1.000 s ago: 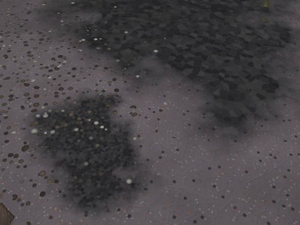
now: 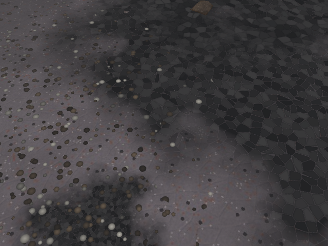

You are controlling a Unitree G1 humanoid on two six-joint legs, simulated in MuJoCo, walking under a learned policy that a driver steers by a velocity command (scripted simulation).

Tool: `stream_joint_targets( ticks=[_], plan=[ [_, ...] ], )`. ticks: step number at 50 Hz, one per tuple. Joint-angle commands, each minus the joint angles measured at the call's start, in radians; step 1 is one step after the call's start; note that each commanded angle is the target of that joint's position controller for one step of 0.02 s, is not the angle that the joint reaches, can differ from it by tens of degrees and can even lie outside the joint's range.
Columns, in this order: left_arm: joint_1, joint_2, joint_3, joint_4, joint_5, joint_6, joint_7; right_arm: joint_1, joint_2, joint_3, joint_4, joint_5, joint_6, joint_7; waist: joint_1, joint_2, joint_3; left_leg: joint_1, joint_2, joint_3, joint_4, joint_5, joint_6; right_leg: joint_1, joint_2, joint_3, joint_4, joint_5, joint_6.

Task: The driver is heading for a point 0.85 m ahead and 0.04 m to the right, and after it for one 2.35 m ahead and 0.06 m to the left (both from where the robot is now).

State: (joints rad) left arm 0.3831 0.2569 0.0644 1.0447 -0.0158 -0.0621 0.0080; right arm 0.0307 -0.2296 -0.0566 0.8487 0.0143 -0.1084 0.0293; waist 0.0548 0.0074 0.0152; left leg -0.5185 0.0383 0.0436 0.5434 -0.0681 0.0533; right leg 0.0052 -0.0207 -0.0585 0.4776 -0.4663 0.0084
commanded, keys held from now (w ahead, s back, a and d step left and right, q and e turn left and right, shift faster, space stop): w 1.00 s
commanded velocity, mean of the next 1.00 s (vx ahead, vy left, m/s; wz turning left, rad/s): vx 0.50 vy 0.00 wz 0.00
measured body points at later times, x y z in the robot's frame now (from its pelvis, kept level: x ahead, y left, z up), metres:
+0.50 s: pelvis +0.28 +0.00 +0.01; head +0.30 +0.00 +0.46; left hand +0.48 +0.22 -0.09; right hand +0.23 -0.27 -0.13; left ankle +0.13 +0.10 -0.72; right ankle +0.45 -0.13 -0.70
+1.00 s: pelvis +0.56 -0.03 +0.02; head +0.58 -0.03 +0.47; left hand +0.53 +0.24 -0.12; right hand +0.75 -0.26 -0.09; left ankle +0.75 +0.13 -0.68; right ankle +0.45 -0.13 -0.72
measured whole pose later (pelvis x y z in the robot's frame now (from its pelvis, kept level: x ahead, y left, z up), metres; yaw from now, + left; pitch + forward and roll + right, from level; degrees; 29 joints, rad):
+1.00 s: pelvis +0.56 -0.03 +0.02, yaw +0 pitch +2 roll -2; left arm 0.36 0.23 0.06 1.02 -0.01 -0.08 0.00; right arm 0.03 -0.24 -0.06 0.87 0.02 -0.08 0.01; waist 0.08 0.04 0.00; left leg -0.65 0.11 -0.01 0.58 0.06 0.02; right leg 0.02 0.05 -0.06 0.20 -0.27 -0.04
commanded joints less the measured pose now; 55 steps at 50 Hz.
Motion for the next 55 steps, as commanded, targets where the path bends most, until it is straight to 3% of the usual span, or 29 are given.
stream_joint_targets(
  ticks=[1,2,3,4,6,8,10,12,16,22,25,26,27,28,29,30,31,32,33,34,35,37,39,41,45,50,53,54,55],
  plan=[
    [0.1,-0.024,-0.029,-0.065,0.008,-0.037,-0.008,0.453,-0.288,-0.082,0.068,-0.012,-0.002,-0.001,-0.15,0.302,-0.409,0.913,0.369,-0.762,-0.214,-0.218,0.277,-0.641,0.086,0.097,0.765,-0.104,-0.039],
    [0.01,0.091,0.0,-0.077,-0.022,-0.056,-0.013,0.408,-0.202,-0.057,0.061,-0.005,-0.006,0.0,-0.16,0.208,-0.319,0.856,0.335,-0.706,-0.239,-0.288,0.225,-0.755,0.022,0.178,0.867,-0.086,-0.062],
    [-0.076,0.12,0.005,-0.106,-0.033,-0.066,-0.012,0.311,-0.167,-0.044,0.038,-0.002,-0.007,-0.002,-0.142,0.148,-0.194,0.713,0.308,-0.557,-0.25,-0.208,0.186,-0.79,-0.031,0.146,0.86,0.012,-0.08],
    [-0.118,0.116,0.009,-0.11,-0.021,-0.066,-0.005,0.232,-0.141,-0.034,0.022,-0.012,-0.006,-0.001,-0.112,0.065,-0.131,0.565,0.273,-0.446,-0.275,-0.1,0.17,-0.745,-0.078,0.128,0.81,0.105,-0.081],
    [-0.096,0.084,0.017,-0.102,-0.008,-0.04,0.0,0.179,-0.095,-0.021,0.024,-0.028,-0.01,0.005,-0.051,0.077,-0.08,0.395,0.212,-0.312,-0.335,-0.002,0.156,-0.629,-0.13,0.134,0.716,0.193,-0.081],
    [-0.078,0.051,0.016,-0.095,-0.007,-0.019,0.003,0.207,-0.103,-0.024,0.042,-0.023,-0.014,0.0,-0.034,0.075,-0.057,0.351,0.193,-0.247,-0.379,0.046,0.17,-0.611,-0.137,0.121,0.658,0.223,-0.069],
    [-0.137,0.055,0.02,-0.116,0.001,-0.011,0.005,0.242,-0.132,-0.03,0.058,-0.021,-0.015,-0.012,-0.037,0.053,-0.023,0.359,0.193,-0.21,-0.405,0.106,0.178,-0.676,-0.142,0.117,0.572,0.3,-0.05],
    [-0.211,0.054,0.022,-0.141,0.009,-0.011,0.003,0.277,-0.139,-0.031,0.07,-0.019,-0.008,-0.025,-0.053,0.041,-0.002,0.391,0.189,-0.182,-0.417,0.133,0.173,-0.738,-0.14,0.113,0.463,0.395,-0.031],
    [-0.34,0.03,0.013,-0.177,0.006,-0.02,-0.01,0.326,-0.144,-0.029,0.087,-0.011,0.0,-0.037,-0.089,0.054,0.031,0.408,0.154,-0.105,-0.434,0.109,0.142,-0.711,-0.105,0.078,0.233,0.568,-0.024],
    [-0.49,0.031,-0.001,-0.235,-0.005,-0.034,-0.04,0.415,-0.155,-0.038,0.138,-0.001,0.021,-0.044,-0.13,0.056,0.087,0.572,0.211,-0.095,-0.377,0.128,0.137,-0.735,-0.07,0.057,0.07,0.516,-0.052],
    [-0.44,0.069,0.011,-0.236,-0.008,-0.044,-0.052,0.384,-0.175,-0.048,0.14,0.003,0.034,-0.05,-0.079,0.083,0.047,0.624,0.234,-0.091,-0.284,0.339,0.111,-0.615,-0.033,0.032,0.034,0.409,-0.092],
    [-0.36,0.096,0.025,-0.216,-0.005,-0.046,-0.05,0.36,-0.183,-0.051,0.135,0.005,0.038,-0.05,-0.031,0.099,-0.006,0.617,0.219,-0.072,-0.194,0.516,0.096,-0.484,0.005,0.0,0.027,0.393,-0.111],
    [-0.195,0.14,0.05,-0.163,-0.002,-0.045,-0.045,0.341,-0.166,-0.043,0.129,0.003,0.043,-0.05,0.048,0.085,-0.1,0.559,0.165,-0.032,-0.008,0.603,0.069,-0.258,0.033,-0.019,0.019,0.415,-0.139],
    [-0.004,0.213,0.073,-0.121,0.01,-0.043,-0.036,0.347,-0.138,-0.028,0.107,-0.011,0.043,-0.049,0.107,-0.008,-0.245,0.341,0.105,0.008,0.298,0.354,0.031,0.067,-0.13,0.17,0.051,0.427,-0.203],
    [0.078,0.283,0.086,-0.094,0.011,-0.039,-0.038,0.48,0.006,0.013,0.103,-0.013,0.02,-0.034,0.036,-0.276,-0.387,-0.067,-0.092,-0.022,0.673,-0.344,-0.037,0.414,-0.368,0.669,-0.061,0.237,-0.373],
    [0.068,0.192,0.058,-0.097,0.003,-0.037,-0.037,0.417,-0.078,-0.003,0.109,0.011,-0.008,-0.028,0.069,-0.225,-0.395,-0.189,-0.073,-0.168,0.811,-0.502,-0.02,0.414,-0.361,0.79,-0.166,0.132,-0.354],
    [-0.026,0.146,0.044,-0.114,-0.001,-0.04,-0.032,0.317,-0.138,-0.019,0.075,0.035,-0.023,-0.025,0.059,-0.187,-0.244,-0.269,-0.017,-0.154,0.837,-0.438,-0.002,0.291,-0.331,0.637,-0.177,0.159,-0.304],
    [-0.114,0.116,0.033,-0.139,0.005,-0.042,-0.031,0.253,-0.145,-0.02,0.058,0.033,-0.028,-0.032,0.029,-0.09,-0.163,-0.241,0.041,-0.125,0.792,-0.34,0.005,0.134,-0.298,0.511,-0.199,0.245,-0.275],
    [-0.173,0.086,0.023,-0.146,0.016,-0.044,-0.034,0.223,-0.141,-0.028,0.055,0.016,-0.023,-0.039,-0.004,-0.046,-0.097,-0.191,0.075,-0.114,0.724,-0.28,0.003,-0.014,-0.265,0.424,-0.23,0.333,-0.26],
    [-0.196,0.062,0.015,-0.144,0.027,-0.049,-0.036,0.248,-0.128,-0.033,0.059,0.009,-0.008,-0.043,-0.043,-0.062,-0.082,-0.12,0.104,-0.124,0.68,-0.242,0.005,-0.101,-0.237,0.365,-0.259,0.373,-0.248],
    [-0.194,0.057,0.013,-0.136,0.028,-0.05,-0.039,0.272,-0.103,-0.032,0.064,0.008,0.006,-0.044,-0.06,-0.073,-0.072,-0.082,0.112,-0.122,0.648,-0.229,0.004,-0.148,-0.224,0.334,-0.288,0.38,-0.25],
    [-0.166,0.086,0.019,-0.119,0.02,-0.055,-0.032,0.267,-0.076,-0.03,0.059,0.005,0.025,-0.048,-0.074,-0.071,-0.035,-0.087,0.126,-0.11,0.571,-0.201,-0.01,-0.202,-0.217,0.276,-0.335,0.41,-0.262],
    [-0.134,0.116,0.025,-0.109,0.019,-0.054,-0.019,0.194,-0.084,-0.032,0.033,-0.005,0.031,-0.05,-0.064,-0.053,-0.003,-0.152,0.132,-0.103,0.469,-0.107,-0.033,-0.196,-0.214,0.239,-0.362,0.446,-0.264],
    [-0.106,0.122,0.026,-0.101,0.016,-0.049,-0.008,0.128,-0.081,-0.032,0.013,-0.009,0.03,-0.046,-0.049,-0.05,0.01,-0.187,0.127,-0.095,0.351,0.012,-0.046,-0.17,-0.197,0.195,-0.37,0.474,-0.246],
    [-0.044,0.127,0.024,-0.083,0.006,-0.041,-0.002,-0.007,-0.058,-0.019,-0.02,-0.002,0.023,-0.031,-0.005,-0.059,0.037,-0.14,0.081,-0.048,0.123,0.175,-0.047,-0.143,-0.158,0.114,-0.371,0.48,-0.207],
    [0.037,0.14,0.03,-0.043,-0.002,-0.02,0.001,-0.13,-0.066,-0.009,-0.069,0.009,0.013,-0.003,0.03,-0.067,0.075,-0.17,0.053,-0.041,-0.004,0.107,-0.025,0.02,-0.222,0.122,-0.304,0.498,-0.2],
    [0.008,0.163,0.04,-0.043,-0.004,-0.006,0.006,-0.068,-0.109,-0.022,-0.068,0.01,0.004,0.009,-0.029,-0.099,0.033,-0.049,0.015,-0.019,-0.042,0.0,0.017,0.079,-0.249,0.122,-0.202,0.712,-0.171],
    [-0.02,0.165,0.04,-0.05,-0.006,-0.001,0.007,0.031,-0.137,-0.038,-0.04,0.007,0.002,0.007,-0.088,-0.104,-0.027,0.098,-0.02,0.013,-0.062,-0.002,0.039,0.067,-0.223,0.093,-0.09,0.877,-0.152],
    [-0.03,0.138,0.03,-0.058,-0.001,0.003,0.008,0.197,-0.189,-0.064,0.012,-0.005,0.002,0.001,-0.159,-0.082,-0.129,0.339,-0.02,0.005,-0.057,0.065,0.071,-0.011,-0.16,0.052,0.118,0.933,-0.115]
  ],
)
